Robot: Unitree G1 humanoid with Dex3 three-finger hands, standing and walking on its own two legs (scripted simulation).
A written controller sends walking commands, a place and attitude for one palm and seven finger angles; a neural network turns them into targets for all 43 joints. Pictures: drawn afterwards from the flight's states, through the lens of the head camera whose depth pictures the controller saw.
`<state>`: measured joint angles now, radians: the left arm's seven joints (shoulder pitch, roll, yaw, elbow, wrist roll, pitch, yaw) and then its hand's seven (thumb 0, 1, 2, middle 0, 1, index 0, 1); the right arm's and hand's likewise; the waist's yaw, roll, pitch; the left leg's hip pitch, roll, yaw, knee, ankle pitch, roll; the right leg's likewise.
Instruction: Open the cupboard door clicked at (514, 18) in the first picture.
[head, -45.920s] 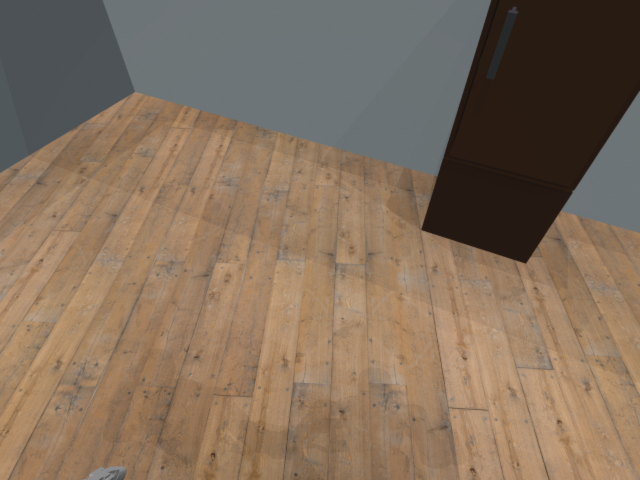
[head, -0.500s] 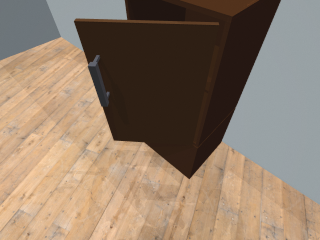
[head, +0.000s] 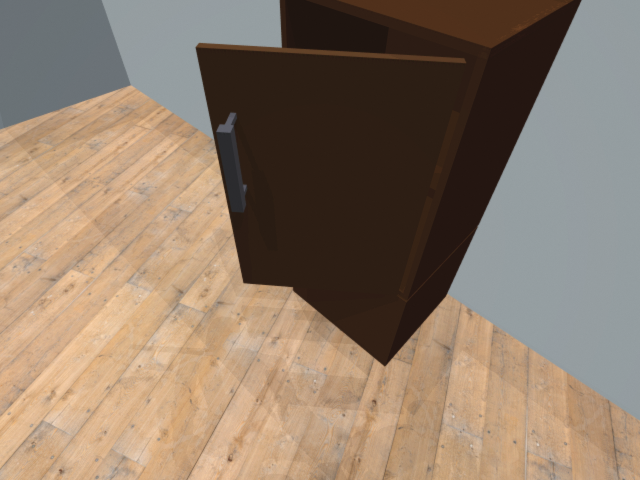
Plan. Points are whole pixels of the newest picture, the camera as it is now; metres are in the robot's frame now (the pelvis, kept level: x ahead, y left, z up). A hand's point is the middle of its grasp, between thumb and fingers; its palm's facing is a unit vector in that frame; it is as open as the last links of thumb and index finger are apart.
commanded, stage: come to a stop and stand still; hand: left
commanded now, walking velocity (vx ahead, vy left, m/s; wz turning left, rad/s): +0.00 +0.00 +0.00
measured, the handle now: (235, 164) +0.61 +0.19 +0.06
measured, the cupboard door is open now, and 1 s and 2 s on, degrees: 39 39 39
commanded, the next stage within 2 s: look again from close up in 0.20 s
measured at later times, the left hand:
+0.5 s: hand out of the picture -0.02 +0.17 -0.18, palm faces +0.02 -0.99 -0.16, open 7.4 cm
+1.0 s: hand out of the picture -0.03 +0.16 -0.18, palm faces +0.03 -0.99 -0.16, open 7.4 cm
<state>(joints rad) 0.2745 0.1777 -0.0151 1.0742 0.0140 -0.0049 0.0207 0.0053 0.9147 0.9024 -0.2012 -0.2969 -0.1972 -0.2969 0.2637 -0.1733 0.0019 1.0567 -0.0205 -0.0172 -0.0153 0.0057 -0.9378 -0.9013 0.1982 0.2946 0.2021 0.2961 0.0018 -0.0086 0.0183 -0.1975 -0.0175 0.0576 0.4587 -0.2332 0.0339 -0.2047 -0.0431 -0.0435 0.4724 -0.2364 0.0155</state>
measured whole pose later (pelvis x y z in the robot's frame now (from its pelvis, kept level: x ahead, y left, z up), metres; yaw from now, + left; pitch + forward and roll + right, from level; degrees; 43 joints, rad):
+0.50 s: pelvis -0.01 +0.01 +0.00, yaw +0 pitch -2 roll +0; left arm 0.32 0.15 -0.02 1.12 0.01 -0.01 0.03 0.00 0.91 0.90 -0.20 -0.30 -0.20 -0.30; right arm 0.28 -0.14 0.00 1.13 -0.01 -0.02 -0.02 0.01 -0.91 -0.90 0.20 0.29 0.20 0.30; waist 0.01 -0.02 0.02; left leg -0.19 -0.03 0.06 0.43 -0.20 0.05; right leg -0.20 -0.05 -0.04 0.45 -0.21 0.03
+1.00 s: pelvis -0.01 +0.00 +0.00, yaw +0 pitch -2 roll +0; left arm 0.33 0.13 -0.01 1.11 0.02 -0.02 0.03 0.00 0.91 0.90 -0.20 -0.30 -0.19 -0.30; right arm 0.30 -0.12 0.00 1.14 -0.02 -0.02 -0.02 0.01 -0.91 -0.90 0.20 0.29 0.20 0.30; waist 0.01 -0.02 0.02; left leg -0.21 -0.01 0.06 0.43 -0.20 0.03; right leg -0.22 -0.04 -0.04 0.45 -0.21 0.01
